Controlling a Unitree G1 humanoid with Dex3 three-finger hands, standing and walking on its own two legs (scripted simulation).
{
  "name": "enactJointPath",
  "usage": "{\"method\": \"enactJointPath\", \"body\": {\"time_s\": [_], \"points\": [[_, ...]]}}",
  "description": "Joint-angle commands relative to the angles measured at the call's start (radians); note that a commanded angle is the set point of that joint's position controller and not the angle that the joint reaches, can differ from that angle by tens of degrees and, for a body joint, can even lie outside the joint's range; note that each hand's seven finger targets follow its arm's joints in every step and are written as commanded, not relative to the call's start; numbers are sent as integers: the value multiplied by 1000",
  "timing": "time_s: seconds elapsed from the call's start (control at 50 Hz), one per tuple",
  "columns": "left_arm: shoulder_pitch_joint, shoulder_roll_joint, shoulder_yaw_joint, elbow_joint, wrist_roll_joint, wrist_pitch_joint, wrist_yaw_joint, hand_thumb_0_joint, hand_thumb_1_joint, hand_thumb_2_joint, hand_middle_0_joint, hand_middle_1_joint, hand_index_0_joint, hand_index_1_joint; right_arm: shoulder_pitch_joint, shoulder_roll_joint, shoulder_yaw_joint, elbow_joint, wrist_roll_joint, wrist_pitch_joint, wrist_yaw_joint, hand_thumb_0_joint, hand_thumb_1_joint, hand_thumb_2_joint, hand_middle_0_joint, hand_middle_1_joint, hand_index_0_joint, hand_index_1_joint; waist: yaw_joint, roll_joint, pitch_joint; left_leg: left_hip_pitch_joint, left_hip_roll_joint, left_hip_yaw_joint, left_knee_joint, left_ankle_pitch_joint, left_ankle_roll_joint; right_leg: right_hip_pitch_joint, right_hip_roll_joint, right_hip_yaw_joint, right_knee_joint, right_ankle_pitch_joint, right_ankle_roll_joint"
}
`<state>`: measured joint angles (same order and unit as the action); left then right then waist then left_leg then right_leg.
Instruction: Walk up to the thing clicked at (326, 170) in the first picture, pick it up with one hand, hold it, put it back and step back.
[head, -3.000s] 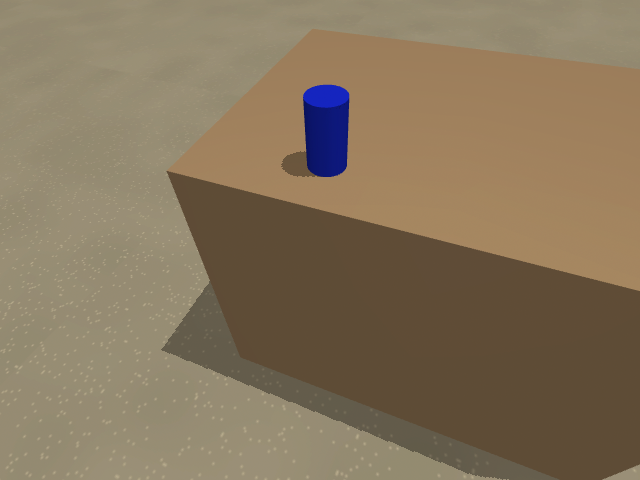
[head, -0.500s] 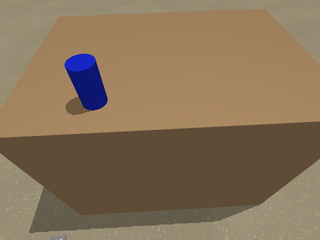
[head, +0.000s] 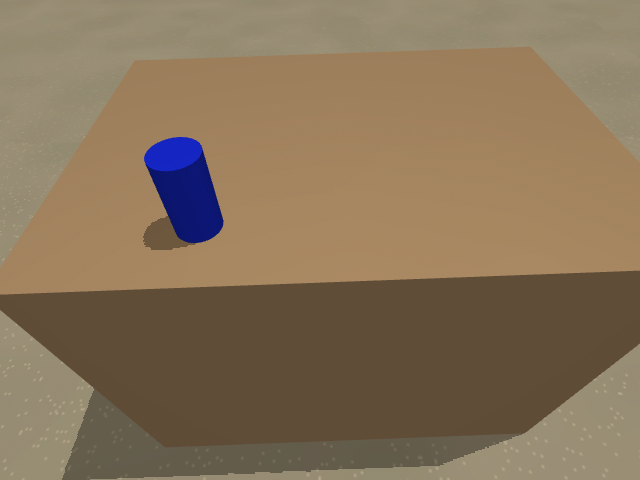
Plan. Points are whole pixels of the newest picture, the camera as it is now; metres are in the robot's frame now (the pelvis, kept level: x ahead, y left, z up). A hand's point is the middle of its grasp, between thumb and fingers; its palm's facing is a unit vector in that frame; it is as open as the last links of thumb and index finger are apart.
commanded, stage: walk up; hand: left
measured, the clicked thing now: (187, 192) +0.48 +0.23 +0.10
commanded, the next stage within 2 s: stand in 0.90 s
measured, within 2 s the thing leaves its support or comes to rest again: neither
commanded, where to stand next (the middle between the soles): +0.06 +0.00 m, yaw +2 degrees
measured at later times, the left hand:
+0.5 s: hand out of the picture +0.09 +0.26 -0.15, palm faces +0.01 -0.95 -0.32, open 7.4 cm
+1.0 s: hand out of the picture +0.09 +0.25 -0.15, palm faces +0.02 -0.94 -0.33, open 7.4 cm
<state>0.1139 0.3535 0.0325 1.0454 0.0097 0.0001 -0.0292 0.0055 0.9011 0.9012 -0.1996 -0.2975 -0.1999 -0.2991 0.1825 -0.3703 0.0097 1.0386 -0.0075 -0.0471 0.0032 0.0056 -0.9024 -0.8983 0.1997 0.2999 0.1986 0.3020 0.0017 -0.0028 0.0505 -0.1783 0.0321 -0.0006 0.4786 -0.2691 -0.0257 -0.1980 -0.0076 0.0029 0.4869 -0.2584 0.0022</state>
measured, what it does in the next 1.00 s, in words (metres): stands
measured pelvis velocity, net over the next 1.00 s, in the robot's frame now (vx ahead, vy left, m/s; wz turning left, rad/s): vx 0.01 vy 0.00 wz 0.02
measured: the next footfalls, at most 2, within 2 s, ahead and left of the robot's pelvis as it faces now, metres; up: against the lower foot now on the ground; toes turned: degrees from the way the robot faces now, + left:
none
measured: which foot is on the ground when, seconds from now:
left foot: down 0.00-1.00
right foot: down 0.00-1.00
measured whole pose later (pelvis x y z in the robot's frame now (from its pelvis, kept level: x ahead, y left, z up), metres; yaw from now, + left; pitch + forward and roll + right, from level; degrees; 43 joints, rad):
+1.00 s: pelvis +0.01 +0.00 +0.01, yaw +1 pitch -2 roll +0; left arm 0.08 0.34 0.03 1.13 0.01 -0.01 -0.02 0.00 0.90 0.90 -0.20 -0.30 -0.20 -0.30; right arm 0.11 -0.35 0.00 1.12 -0.01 -0.02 0.00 0.00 -0.90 -0.90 0.20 0.30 0.20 0.30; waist 0.00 0.00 0.06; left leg -0.10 0.02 -0.01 0.34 -0.21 -0.02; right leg -0.11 -0.02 -0.01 0.34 -0.20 0.01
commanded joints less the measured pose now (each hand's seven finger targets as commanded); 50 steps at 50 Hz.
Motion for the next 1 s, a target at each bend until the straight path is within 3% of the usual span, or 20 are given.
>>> {"method": "enactJointPath", "body": {"time_s": [0.0, 0.06, 0.18, 0.3, 0.54, 0.86, 0.92, 0.98], "points": [[-63, 211, 41, -57, -8, -24, 21, 0, 900, 900, -200, -300, -200, -300, -44, -226, -58, -49, 3, -19, -22, 0, -900, -900, 200, 300, 200, 300, 5, -5, -123, 36, 92, -69, -69, 302, 66, 88, -101, 89, -79, 277, -56], [-77, 206, 38, -45, -10, -20, 23, 0, 900, 900, -200, -300, -200, -300, -52, -219, -60, -39, 1, -16, -24, 0, -900, -900, 200, 300, 200, 300, 1, 2, -123, 48, 97, -70, -87, 330, 63, 91, -100, 80, -82, 283, -52], [-93, 200, 32, -19, -8, -15, 22, 0, 900, 900, -200, -300, -200, -300, -97, -211, -59, -26, -2, -11, -22, 0, -900, -900, 200, 300, 200, 300, 7, 20, -73, 32, 95, -77, -131, 259, 60, 79, -94, 74, -123, 212, -41], [-108, 199, 31, -5, -3, -17, 21, 0, 900, 900, -200, -300, -200, -300, -103, -209, -60, -10, -2, -10, -22, 0, -900, -900, 200, 300, 200, 300, -2, 13, -98, 55, 97, -74, -153, 263, 54, 111, -103, 76, -141, 232, -39], [-98, 195, 36, 14, 1, -16, 22, 0, 900, 900, -200, -300, -200, -300, -113, -204, -59, 6, -4, -7, -21, 0, -900, -900, 200, 300, 200, 300, -1, 11, -89, 52, 86, -77, -174, 203, 52, 108, -98, 70, -174, 167, -33], [-81, 194, 42, 16, 2, -14, 24, 0, 900, 900, -200, -300, -200, -300, -99, -203, -57, 19, -4, -5, -23, 0, -900, -900, 200, 300, 200, 300, 0, 3, -94, 53, 84, -78, -171, 251, 51, 130, -104, 61, -171, 221, -27], [-71, 200, 27, 30, -10, -32, 33, 0, 900, 900, -200, -300, -200, -300, -116, -190, -48, 19, 0, 5, -19, 0, -900, -900, 200, 300, 200, 300, 2, 13, -94, 83, 102, -82, -166, 374, 43, 144, -129, 72, -173, 371, -24], [-70, 200, 23, 34, -8, -32, 35, 0, 900, 900, -200, -300, -200, -300, -117, -199, -48, 26, 2, 10, -18, 0, -900, -900, 200, 300, 200, 300, 1, 13, -99, 96, 101, -78, -174, 341, 41, 143, -126, 70, -188, 344, -20]]}}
